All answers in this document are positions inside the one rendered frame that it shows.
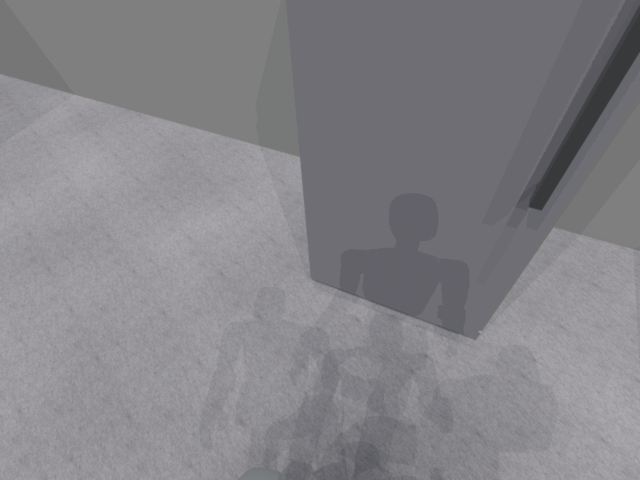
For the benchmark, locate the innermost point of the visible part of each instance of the fridge door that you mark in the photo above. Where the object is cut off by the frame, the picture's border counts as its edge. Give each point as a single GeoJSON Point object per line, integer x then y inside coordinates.
{"type": "Point", "coordinates": [424, 127]}

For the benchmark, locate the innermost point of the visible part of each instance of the handle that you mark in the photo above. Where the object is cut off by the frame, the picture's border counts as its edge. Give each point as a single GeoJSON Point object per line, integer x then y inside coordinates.
{"type": "Point", "coordinates": [612, 75]}

